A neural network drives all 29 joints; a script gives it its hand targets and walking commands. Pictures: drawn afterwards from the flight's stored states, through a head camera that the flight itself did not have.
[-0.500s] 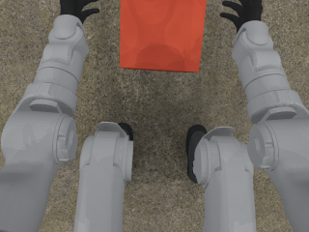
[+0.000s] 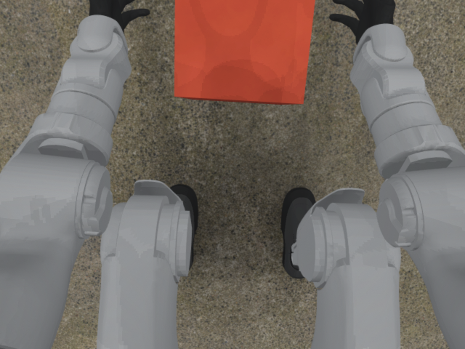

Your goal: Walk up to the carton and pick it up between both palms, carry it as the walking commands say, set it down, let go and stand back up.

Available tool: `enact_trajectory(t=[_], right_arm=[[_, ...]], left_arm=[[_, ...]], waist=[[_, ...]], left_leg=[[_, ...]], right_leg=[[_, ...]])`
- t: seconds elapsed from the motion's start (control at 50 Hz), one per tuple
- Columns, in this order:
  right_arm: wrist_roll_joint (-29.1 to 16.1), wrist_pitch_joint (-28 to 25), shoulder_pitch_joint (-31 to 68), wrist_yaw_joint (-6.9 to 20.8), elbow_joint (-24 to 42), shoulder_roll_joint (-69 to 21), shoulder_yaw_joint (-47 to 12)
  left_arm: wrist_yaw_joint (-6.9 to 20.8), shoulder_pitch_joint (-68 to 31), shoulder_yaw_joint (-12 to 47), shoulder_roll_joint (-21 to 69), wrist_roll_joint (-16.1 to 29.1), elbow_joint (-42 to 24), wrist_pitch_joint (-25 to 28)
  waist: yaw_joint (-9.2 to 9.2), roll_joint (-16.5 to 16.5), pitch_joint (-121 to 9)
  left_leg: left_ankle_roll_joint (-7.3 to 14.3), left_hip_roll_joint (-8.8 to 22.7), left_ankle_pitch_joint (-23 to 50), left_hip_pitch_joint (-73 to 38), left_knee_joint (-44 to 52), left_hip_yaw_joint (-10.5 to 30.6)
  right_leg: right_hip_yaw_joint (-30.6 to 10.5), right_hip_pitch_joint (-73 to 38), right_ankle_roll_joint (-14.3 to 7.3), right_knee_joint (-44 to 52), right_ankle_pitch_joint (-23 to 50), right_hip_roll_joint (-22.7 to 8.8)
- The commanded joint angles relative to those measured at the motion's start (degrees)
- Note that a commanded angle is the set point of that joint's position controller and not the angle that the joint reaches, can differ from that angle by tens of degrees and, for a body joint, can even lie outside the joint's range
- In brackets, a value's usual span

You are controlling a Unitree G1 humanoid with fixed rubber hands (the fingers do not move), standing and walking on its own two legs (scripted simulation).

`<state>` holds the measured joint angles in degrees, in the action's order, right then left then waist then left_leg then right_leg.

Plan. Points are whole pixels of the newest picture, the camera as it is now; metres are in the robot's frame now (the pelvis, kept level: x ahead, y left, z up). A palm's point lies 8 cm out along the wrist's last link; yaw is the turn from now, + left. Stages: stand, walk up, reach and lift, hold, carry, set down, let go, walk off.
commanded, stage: reach and lift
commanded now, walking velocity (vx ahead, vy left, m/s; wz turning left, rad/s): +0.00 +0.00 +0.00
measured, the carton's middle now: (241, 40) +0.52 +0.02 -0.27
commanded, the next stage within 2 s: none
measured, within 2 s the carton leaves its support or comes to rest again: leaves its support in 0.88 s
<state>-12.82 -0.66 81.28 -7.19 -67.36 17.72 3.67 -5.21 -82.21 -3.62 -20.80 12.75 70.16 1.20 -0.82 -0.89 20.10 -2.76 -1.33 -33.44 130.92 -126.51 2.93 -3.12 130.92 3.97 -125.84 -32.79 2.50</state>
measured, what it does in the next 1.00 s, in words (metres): stands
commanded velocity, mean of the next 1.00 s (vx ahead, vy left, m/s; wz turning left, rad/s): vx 0.00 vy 0.00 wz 0.00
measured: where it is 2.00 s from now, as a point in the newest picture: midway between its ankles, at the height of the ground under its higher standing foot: (238, 245)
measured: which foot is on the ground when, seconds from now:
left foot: down 0.00-1.00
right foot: down 0.00-1.00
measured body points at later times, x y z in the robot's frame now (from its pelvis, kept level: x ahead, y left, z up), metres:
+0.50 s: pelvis +0.00 +0.00 +0.01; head +0.37 +0.01 +0.24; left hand +0.54 +0.16 -0.20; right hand +0.55 -0.12 -0.20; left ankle +0.11 +0.13 -0.33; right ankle +0.11 -0.13 -0.33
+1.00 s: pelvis +0.01 +0.00 -0.01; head +0.37 +0.02 +0.26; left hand +0.54 +0.16 -0.19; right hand +0.55 -0.11 -0.19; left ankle +0.11 +0.13 -0.33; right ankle +0.11 -0.13 -0.33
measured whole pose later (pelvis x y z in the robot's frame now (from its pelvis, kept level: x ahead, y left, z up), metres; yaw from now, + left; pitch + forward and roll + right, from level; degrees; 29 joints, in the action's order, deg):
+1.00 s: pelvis +0.01 +0.00 -0.01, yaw +0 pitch +38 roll +0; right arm 2.4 7.2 82.2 -4.5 -64.5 10.0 17.7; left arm -1.7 -81.1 -14.2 -13.9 -1.4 63.8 -8.0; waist -1.2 -1.9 17.5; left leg -3.6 -2.3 -35.5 130.6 -128.5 3.6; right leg -3.6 130.9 4.3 -128.0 -34.8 4.3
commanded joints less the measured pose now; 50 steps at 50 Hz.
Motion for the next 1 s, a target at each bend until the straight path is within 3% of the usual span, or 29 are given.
enact_trajectory(t=[0.0,0.38,0.46,0.54,0.6,0.72,0.84,0.98], right_arm=[[-0.17,-0.86,13.16,-0.07,4.7,4.18,0.22],[3.55,-1.07,15.57,-0.93,3.24,-2.41,1.63],[3.72,-1.13,17.11,-0.12,3.86,-6.93,0.29],[4.91,-0.41,22.06,3.11,4.53,-20.52,-1.43],[7.34,1.27,27.95,8.11,5.74,-37.89,-2.59],[11.52,4.87,26.3,13.73,8.08,-50.33,-0.27],[12.2,5.68,24.26,15.39,9.32,-54.86,0.76],[13.09,6.43,22.38,15.56,8.84,-56.74,1.98]], left_arm=[[-0.04,-13.87,-0.43,-5.57,-0.01,-4.82,0.9],[-0.51,-16.6,-1.82,1.26,-4.74,-5.77,0.89],[0.06,-16.7,-1.52,5.84,-5.71,-5.25,0.85],[3.47,-22.04,0.81,19.65,-6.51,-5.68,0.07],[8.61,-27.7,2.47,37.31,-8.56,-6.76,-1.84],[14.08,-25.7,0.32,50.25,-12.33,-10.06,-5.46],[15.99,-23.06,0.68,55.66,-11.77,-12.79,-6.66],[16.37,-22.96,1.9,57.41,-10.87,-14.68,-7.29]], waist=[[-1.0,0.69,-62.96],[-1.36,0.93,-61.09],[-2.32,0.42,-60.42],[-2.04,0.48,-59.36],[-1.71,0.58,-57.0],[-2.01,0.17,-53.96],[-1.2,0.33,-54.43],[0.11,0.81,-54.16]], left_leg=[[-0.01,-0.11,18.95,-28.91,10.34,-3.96],[-0.23,-1.84,18.28,-30.93,11.34,-4.53],[-0.09,-2.28,18.88,-31.44,11.48,-4.56],[0.16,-3.01,18.53,-30.26,11.02,-4.4],[0.65,-4.03,17.03,-28.37,10.38,-4.5],[1.59,-5.13,17.71,-25.76,8.55,-6.11],[1.81,-5.86,21.31,-25.17,7.27,-6.38],[1.58,-6.26,21.98,-23.96,7.6,-6.26]], right_leg=[[5.08,-29.96,-0.2,7.91,18.78,0.51],[5.5,-31.05,-0.27,8.63,17.75,2.85],[5.52,-30.78,-0.26,8.66,17.83,3.48],[5.35,-29.61,-0.8,8.46,17.64,4.39],[5.58,-27.6,-1.51,8.03,16.34,5.2],[6.76,-24.74,-1.83,7.2,16.78,6.58],[7.0,-23.4,-2.14,6.41,19.76,7.25],[7.09,-22.59,-2.44,6.24,20.68,7.23]])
